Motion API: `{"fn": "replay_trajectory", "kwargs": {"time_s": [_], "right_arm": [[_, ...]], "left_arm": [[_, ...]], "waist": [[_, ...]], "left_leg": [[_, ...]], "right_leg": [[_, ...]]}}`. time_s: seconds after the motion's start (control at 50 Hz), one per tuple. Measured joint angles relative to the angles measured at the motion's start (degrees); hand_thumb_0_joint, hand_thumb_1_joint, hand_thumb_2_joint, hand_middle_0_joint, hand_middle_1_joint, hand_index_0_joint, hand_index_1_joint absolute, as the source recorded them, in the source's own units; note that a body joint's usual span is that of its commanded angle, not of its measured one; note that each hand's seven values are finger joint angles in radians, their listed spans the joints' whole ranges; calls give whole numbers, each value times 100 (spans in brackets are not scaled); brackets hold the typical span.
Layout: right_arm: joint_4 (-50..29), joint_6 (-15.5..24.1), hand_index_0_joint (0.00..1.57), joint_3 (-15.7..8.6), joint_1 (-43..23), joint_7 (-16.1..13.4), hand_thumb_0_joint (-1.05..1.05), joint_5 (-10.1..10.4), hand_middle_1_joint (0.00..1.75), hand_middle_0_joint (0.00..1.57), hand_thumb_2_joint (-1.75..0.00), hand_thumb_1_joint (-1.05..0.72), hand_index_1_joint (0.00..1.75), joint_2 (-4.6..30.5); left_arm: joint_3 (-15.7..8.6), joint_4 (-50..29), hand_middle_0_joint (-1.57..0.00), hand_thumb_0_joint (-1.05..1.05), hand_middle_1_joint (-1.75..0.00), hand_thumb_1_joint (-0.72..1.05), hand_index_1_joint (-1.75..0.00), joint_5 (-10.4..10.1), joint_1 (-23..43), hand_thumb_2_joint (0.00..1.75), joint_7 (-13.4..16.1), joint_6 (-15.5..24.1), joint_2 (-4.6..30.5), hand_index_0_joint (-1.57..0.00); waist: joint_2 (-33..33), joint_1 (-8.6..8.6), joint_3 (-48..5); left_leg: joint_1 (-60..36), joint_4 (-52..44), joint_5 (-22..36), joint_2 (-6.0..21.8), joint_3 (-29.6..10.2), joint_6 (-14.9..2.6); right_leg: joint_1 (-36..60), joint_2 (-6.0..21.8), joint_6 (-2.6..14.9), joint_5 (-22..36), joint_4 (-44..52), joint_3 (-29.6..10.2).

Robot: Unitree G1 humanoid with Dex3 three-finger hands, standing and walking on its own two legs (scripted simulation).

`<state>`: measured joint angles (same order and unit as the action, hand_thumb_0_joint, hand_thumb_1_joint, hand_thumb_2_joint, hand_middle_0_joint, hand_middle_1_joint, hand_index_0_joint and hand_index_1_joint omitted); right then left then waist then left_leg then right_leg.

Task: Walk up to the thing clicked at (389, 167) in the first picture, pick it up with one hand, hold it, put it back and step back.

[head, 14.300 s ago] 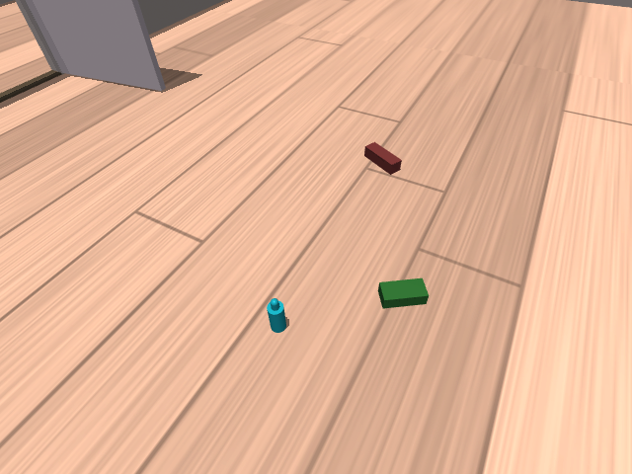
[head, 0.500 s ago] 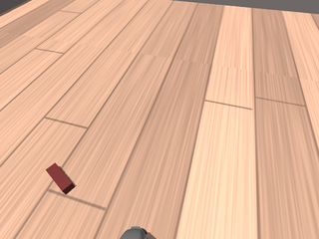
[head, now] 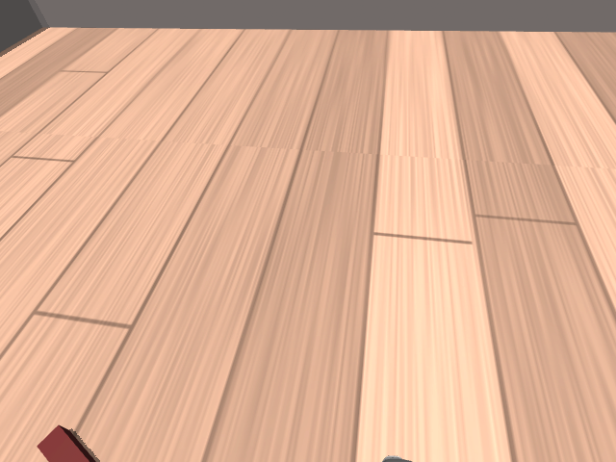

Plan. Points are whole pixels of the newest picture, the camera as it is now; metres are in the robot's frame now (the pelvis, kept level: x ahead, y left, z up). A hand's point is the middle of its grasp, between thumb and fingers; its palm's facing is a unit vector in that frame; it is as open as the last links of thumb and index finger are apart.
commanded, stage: walk up
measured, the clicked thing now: (72, 461) +0.30 +0.73 -0.73
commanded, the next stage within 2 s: none
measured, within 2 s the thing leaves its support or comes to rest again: neither
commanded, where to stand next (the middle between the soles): +0.43 +0.03 m, yaw +1 degrees
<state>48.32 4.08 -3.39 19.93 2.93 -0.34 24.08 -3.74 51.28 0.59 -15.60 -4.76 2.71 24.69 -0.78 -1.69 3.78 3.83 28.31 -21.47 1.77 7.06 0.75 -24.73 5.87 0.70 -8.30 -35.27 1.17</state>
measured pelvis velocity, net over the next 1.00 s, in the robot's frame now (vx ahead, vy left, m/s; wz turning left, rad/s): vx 0.30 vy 0.01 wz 0.02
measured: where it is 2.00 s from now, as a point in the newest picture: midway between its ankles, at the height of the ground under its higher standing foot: (316, 416)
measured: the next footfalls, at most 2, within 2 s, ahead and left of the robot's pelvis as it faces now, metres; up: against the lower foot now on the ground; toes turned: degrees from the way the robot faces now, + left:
right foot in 0.02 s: +0.16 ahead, -0.13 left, +0.00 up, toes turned -4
left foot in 0.52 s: +0.31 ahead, +0.14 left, +0.00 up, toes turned +7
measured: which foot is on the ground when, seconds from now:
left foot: down 0.00-0.04, up 0.06-0.50, down 0.52-1.00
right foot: up 0.00-0.00, down 0.02-0.54, up 0.56-0.96, down 0.98-1.00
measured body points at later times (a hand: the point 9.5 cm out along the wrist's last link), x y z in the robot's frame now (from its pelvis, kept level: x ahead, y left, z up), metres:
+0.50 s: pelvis +0.16 +0.01 +0.00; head +0.17 +0.02 +0.45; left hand +0.17 +0.33 -0.11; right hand +0.28 -0.31 -0.10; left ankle +0.27 +0.14 -0.72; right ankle +0.12 -0.13 -0.73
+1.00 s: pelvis +0.30 +0.01 +0.00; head +0.32 -0.02 +0.44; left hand +0.35 +0.35 -0.09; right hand +0.35 -0.31 -0.13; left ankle +0.27 +0.14 -0.72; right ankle +0.39 -0.11 -0.73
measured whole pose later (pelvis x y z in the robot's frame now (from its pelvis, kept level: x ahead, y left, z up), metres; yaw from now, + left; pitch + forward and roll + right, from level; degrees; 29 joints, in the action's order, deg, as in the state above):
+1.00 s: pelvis +0.30 +0.01 +0.00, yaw +1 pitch -3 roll +1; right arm 48.3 1.6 -3.3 19.7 2.5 -0.3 24.8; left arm -3.4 52.3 1.0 -17.8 -1.8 4.4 23.9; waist 3.1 -1.4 4.9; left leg 11.6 37.7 -22.0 3.3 4.8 -1.1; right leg -20.2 2.2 0.6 -9.5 -33.1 2.7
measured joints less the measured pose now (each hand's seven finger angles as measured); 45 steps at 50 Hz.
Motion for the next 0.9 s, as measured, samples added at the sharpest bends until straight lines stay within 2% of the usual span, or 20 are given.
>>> {"fn": "replay_trajectory", "kwargs": {"time_s": [0.02, 0.04, 0.06, 0.12, 0.18, 0.32, 0.4, 0.46, 0.52, 0.54, 0.56, 0.6, 0.66, 0.72, 0.8, 0.9], "right_arm": [[7, -26, 21, -9, 50, -11, 0, -3, 30, 21, -90, -90, 30, 34], [48, -58, 21, -28, 47, -31, 0, -5, 30, 21, -90, -90, 30, 90], [92, -103, 21, -37, 25, -54, 0, -3, 30, 21, -90, -90, 30, 104], [201, -208, 21, 36, -76, -96, 0, 1, 30, 20, -90, -91, 30, 84], [218, -220, 20, 59, -231, -79, 1, 67, 30, 20, -90, -91, 30, 104], [97, -291, 20, -7, -461, 40, 0, 11, 30, 20, -90, -91, 30, 55], [134, -329, 20, -36, -518, 117, 0, -61, 30, 20, -90, -91, 30, 6], [153, -296, 20, -44, -555, 173, 0, -82, 30, 20, -90, -91, 30, -31], [115, -175, 21, -62, -555, 176, 0, -104, 30, 20, -90, -91, 30, -42], [92, -119, 21, -76, -594, 147, 0, -128, 30, 20, -90, -91, 30, -67], [38, -70, 21, -79, -619, 110, 0, -138, 30, 20, -90, -91, 30, -72], [-60, -17, 21, -63, -627, 66, 0, -60, 30, 20, -90, -91, 30, -97], [-102, 5, 21, 20, -541, 12, 0, 4, 30, 20, -90, -91, 30, -214], [-91, 25, 21, 90, -390, 0, 0, 8, 30, 21, -90, -90, 30, -254], [-61, -14, 21, 83, -208, -4, 0, -21, 30, 21, -90, -90, 30, -198], [-47, -83, 21, 24, -24, 10, 0, -48, 30, 21, -90, -90, 30, -50]], "left_arm": [[-12, -6, -20, 1, -29, 91, -30, 9, 0, 90, 14, 47, 6, -20], [-35, 7, -20, 1, -29, 91, -30, 21, 50, 90, 51, 100, -54, -20], [-42, -30, -20, 1, -29, 91, -30, 33, 83, 90, 90, 154, -96, -20], [25, -168, -20, 1, -29, 91, -30, -33, 89, 90, 167, 254, -195, -21], [110, -214, -20, 1, -30, 91, -30, -95, -34, 90, 233, 272, -309, -21], [152, -226, -20, 1, -30, 90, -30, -65, -376, 90, 298, 263, -300, -21], [106, -282, -20, 1, -30, 90, -30, -11, -471, 90, 288, 249, -208, -21], [84, -286, -20, 1, -30, 90, -30, 3, -523, 90, 285, 233, -105, -21], [79, -241, -20, 1, -30, 90, -30, 8, -595, 90, 292, 176, 8, -21], [71, -198, -20, 1, -30, 90, -30, 5, -576, 90, 306, 139, 35, -21], [70, -150, -20, 1, -30, 90, -30, -11, -542, 90, 321, 88, 16, -21], [121, -66, -20, 1, -30, 91, -30, -16, -475, 90, 345, 3, -27, -21], [160, -23, -20, 1, -29, 91, -30, -51, -377, 90, 311, -17, 28, -20], [121, -42, -20, 1, -29, 91, -30, -73, -321, 90, 248, 2, 71, -20], [81, 6, -20, 1, -29, 91, -30, -29, -333, 90, 174, -32, 53, -20], [64, 106, -20, 1, -29, 91, -30, 4, -332, 90, 138, -32, -5, -20]], "waist": [[60, -1, -32], [252, 14, 0], [372, 25, 39], [385, 171, 114], [453, 263, 140], [501, 298, 141], [405, 350, 140], [283, 392, 112], [82, 364, 11], [-69, 355, 40], [-122, 337, 71], [-88, 239, 108], [-190, 152, 143], [-275, 114, 158], [-207, 97, 130], [26, 12, 60]], "left_leg": [[46, 258, -219, 62, -34, 25], [158, 675, -434, 239, -114, -69], [368, 1265, -520, 303, -286, -175], [1142, 2993, -554, -20, -582, -243], [1796, 3500, -149, -120, -728, -268], [2538, 2512, 713, 48, -1079, -111], [2507, 1536, 964, 173, -897, -69], [2243, 888, 1101, 241, -693, -139], [1843, 499, 1303, 144, -535, -201], [1828, 657, 1223, 33, -428, -201], [1828, 833, 1063, -5, -360, -212], [1738, 945, 861, 17, -355, -269], [1387, 564, 909, -21, -318, -281], [1088, 187, 970, -100, -273, -302], [793, -62, 885, -134, -185, -342], [592, -57, 610, -113, -138, -282]], "right_leg": [[159, -72, 0, -47, 105, 34], [205, -208, -9, -182, -12, 137], [222, -284, 5, -350, -176, 231], [428, -255, 71, -594, -230, 249], [841, -281, 71, -506, 260, 263], [1564, -453, 79, -530, 944, 405], [1815, -469, 32, -764, 951, 520], [1927, -424, -59, -1071, 742, 576], [1867, -238, -136, -1608, 130, 560], [1705, -80, -28, -1753, -363, 454], [1451, -92, 46, -1816, -993, 229], [914, -307, 147, -1945, -2129, -18], [258, -383, 189, -1574, -2694, -184], [-156, -240, 108, -1133, -2384, -238], [-342, -75, -53, -847, -1610, -198], [-111, -37, -74, -625, -548, -53]]}}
